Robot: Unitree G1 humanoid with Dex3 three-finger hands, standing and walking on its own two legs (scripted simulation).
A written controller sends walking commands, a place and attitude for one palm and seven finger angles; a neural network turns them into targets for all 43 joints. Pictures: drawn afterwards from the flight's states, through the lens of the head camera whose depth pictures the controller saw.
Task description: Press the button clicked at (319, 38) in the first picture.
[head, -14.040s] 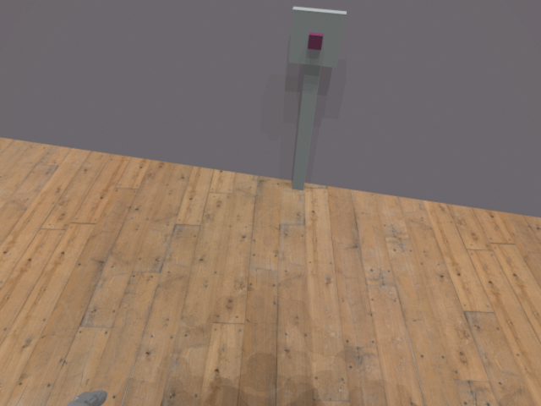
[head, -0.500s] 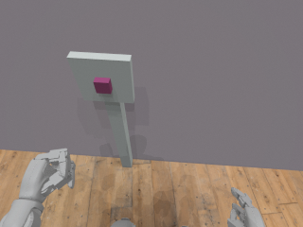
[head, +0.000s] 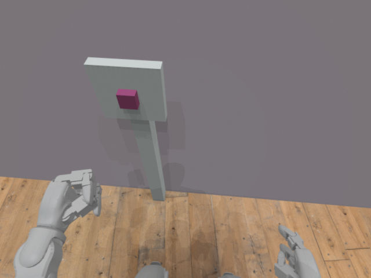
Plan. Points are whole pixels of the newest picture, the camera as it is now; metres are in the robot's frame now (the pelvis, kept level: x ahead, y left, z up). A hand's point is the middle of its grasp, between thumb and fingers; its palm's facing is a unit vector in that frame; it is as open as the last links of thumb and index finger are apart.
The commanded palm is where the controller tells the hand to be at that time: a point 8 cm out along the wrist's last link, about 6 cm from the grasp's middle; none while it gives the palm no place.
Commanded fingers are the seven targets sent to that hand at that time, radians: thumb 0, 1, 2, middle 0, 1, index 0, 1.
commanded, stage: aim a knuckle at the button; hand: left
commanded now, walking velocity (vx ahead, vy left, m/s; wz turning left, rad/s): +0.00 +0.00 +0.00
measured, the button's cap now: (128, 98) +0.52 +0.18 +0.07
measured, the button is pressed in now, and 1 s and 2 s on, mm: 0 0 0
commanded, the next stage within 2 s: press the button with the knuckle in 1.70 s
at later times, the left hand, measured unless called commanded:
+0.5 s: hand (116, 165) +0.34 +0.17 +0.05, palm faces -0.06 -1.00 -0.03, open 3.1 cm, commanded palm +0.32 +0.23 +0.05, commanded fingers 0.00 0.90 0.90 -1.30 -1.50 -1.30 -1.50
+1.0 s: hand (131, 139) +0.41 +0.16 +0.04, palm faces -0.05 -1.00 -0.02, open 3.1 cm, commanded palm +0.39 +0.21 +0.04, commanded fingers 0.00 0.90 0.90 -1.30 -1.50 -1.30 -1.50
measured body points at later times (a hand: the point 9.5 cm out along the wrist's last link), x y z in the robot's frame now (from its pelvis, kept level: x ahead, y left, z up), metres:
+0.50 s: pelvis +0.00 +0.00 +0.00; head +0.07 +0.00 +0.44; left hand +0.33 +0.23 +0.05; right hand +0.13 -0.26 -0.10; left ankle +0.03 +0.12 -0.68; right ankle +0.00 -0.11 -0.68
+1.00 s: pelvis +0.00 +0.01 -0.01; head +0.08 +0.01 +0.43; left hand +0.41 +0.21 +0.05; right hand +0.08 -0.25 -0.13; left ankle +0.03 +0.12 -0.68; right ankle +0.00 -0.11 -0.68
